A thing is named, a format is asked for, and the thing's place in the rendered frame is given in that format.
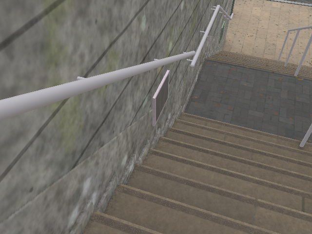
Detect stairs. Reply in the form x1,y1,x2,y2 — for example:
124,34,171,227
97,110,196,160
208,50,312,79
83,112,312,234

